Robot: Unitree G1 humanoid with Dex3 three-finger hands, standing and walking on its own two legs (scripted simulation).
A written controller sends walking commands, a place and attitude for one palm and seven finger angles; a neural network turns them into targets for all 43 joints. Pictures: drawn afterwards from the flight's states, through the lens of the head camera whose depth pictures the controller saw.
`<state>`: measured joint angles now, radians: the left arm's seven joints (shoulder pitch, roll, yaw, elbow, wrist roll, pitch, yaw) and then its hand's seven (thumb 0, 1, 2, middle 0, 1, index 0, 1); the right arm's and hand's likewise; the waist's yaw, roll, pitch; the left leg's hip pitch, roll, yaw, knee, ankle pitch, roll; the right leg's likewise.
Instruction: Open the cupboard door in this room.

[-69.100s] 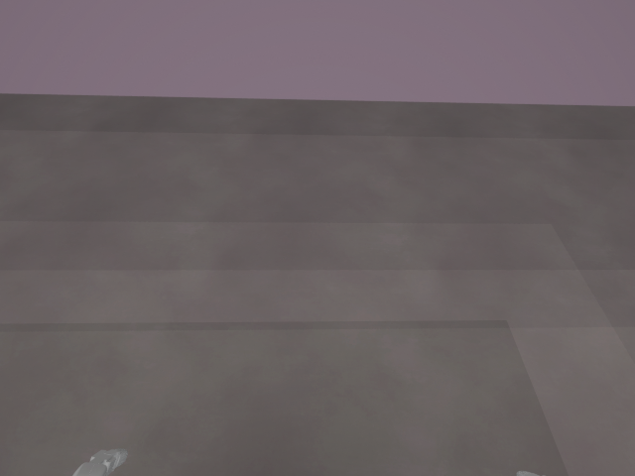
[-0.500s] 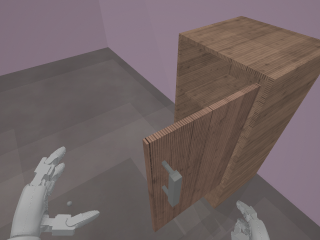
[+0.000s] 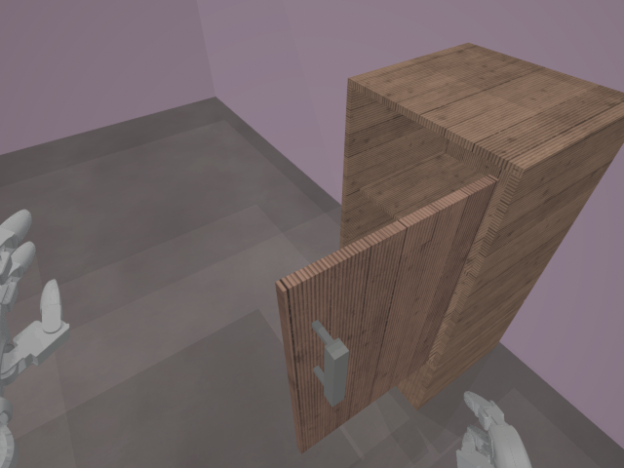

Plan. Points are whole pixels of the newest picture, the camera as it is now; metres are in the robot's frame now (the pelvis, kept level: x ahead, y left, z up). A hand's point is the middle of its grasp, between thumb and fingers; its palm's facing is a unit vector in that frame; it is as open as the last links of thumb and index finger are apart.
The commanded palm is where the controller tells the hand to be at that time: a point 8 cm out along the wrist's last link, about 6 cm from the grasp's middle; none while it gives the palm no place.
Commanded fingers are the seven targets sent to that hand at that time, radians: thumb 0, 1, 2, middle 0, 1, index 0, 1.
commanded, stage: draw the hand back to the body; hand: left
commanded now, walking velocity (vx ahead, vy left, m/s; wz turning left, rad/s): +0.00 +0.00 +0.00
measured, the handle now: (326, 363) +0.28 +0.02 -0.04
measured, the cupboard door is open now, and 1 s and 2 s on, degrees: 89 89 89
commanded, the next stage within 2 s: step back with the hand held close in 0.26 s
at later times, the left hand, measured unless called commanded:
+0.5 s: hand (83, 330) +0.19 +0.25 +0.16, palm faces +0.45 -0.78 -0.42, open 7.4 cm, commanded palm +0.13 +0.28 +0.18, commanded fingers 0.00 0.90 0.90 -0.20 -0.30 -0.20 -0.30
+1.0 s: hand (38, 390) +0.14 +0.26 +0.15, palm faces +0.38 -0.78 -0.49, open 7.4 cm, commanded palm +0.08 +0.30 +0.18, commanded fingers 0.00 0.90 0.90 -0.20 -0.30 -0.20 -0.30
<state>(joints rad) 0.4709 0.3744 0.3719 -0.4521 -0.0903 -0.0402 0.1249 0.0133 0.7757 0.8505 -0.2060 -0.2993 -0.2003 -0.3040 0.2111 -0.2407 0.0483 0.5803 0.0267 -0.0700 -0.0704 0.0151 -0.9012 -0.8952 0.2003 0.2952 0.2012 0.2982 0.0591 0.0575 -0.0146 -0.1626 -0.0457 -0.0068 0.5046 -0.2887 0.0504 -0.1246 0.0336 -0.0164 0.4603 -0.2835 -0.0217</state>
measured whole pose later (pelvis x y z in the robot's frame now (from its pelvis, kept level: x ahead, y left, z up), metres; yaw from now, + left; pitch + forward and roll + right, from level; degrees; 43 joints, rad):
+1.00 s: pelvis -0.07 +0.00 +0.00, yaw -1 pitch +0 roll -1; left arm 0.58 0.42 0.40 -0.50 -0.04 -0.15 0.15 0.02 0.89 0.90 -0.22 -0.30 -0.21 -0.30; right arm 0.19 -0.23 0.00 0.55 0.02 0.02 -0.09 0.01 -0.90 -0.90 0.20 0.30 0.20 0.30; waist -0.01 0.01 0.01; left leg -0.34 -0.03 0.01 0.54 -0.20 0.06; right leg -0.31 0.04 -0.01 0.49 -0.18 -0.01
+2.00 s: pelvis -0.25 +0.00 -0.03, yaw -5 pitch -1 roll -2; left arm 0.58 0.55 0.51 -0.69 -0.06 -0.24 0.11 0.02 0.88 0.90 -0.22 -0.30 -0.21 -0.31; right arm 0.21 -0.16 0.05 0.65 0.00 -0.10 -0.04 0.01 -0.90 -0.89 0.20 0.30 0.21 0.30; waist 0.01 -0.09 -0.03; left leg -0.55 0.04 0.05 0.60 -0.03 0.01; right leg 0.02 0.03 -0.03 0.55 -0.55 0.00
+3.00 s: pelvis -0.32 +0.00 +0.00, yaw -3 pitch -2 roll +0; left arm 0.53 0.39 0.40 -0.49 -0.03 -0.22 0.17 0.02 0.89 0.90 -0.22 -0.30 -0.21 -0.30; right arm 0.23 -0.25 -0.03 0.65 0.01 -0.11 -0.07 0.02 -0.90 -0.90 0.20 0.29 0.20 0.30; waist 0.00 0.00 0.04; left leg -0.23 0.04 0.05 0.50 -0.24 -0.01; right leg -0.22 0.04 -0.13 0.50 -0.27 -0.08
